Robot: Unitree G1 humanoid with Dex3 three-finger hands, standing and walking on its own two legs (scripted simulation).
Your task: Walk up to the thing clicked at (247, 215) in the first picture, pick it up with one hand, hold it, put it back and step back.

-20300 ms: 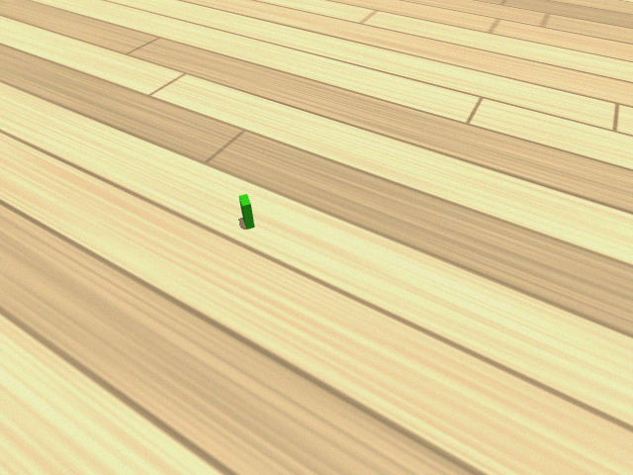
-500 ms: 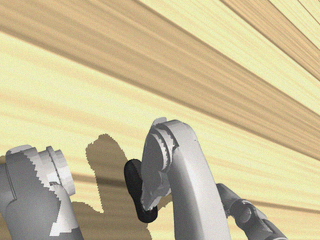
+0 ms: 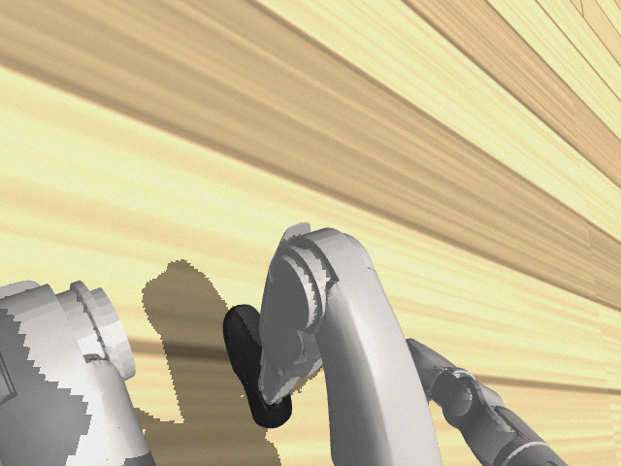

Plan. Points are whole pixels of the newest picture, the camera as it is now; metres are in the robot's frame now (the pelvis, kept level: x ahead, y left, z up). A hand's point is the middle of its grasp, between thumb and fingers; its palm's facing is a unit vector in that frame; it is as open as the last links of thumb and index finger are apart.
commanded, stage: lower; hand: left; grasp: from the side
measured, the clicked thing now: out of the picture +0.43 +0.35 -0.19
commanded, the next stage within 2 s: loosen in 0.26 s
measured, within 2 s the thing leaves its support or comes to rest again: rests again in 1.58 s
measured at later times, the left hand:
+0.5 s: hand out of the picture +0.42 +0.36 -0.19, palm faces +0.57 -0.82 -0.04, open 10.1 cm
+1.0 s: hand out of the picture +0.42 +0.36 -0.18, palm faces +0.58 -0.81 -0.02, open 13.5 cm
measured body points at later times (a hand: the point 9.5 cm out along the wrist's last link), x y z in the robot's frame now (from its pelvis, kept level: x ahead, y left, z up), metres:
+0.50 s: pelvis +0.00 +0.01 +0.00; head +0.23 +0.20 +0.32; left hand +0.38 +0.40 -0.18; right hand +0.17 -0.24 -0.03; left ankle +0.08 +0.12 -0.25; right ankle +0.14 -0.13 -0.25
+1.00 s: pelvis -0.01 +0.01 +0.00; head +0.23 +0.20 +0.32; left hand +0.38 +0.40 -0.18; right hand +0.17 -0.24 -0.03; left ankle +0.08 +0.12 -0.25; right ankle +0.14 -0.13 -0.25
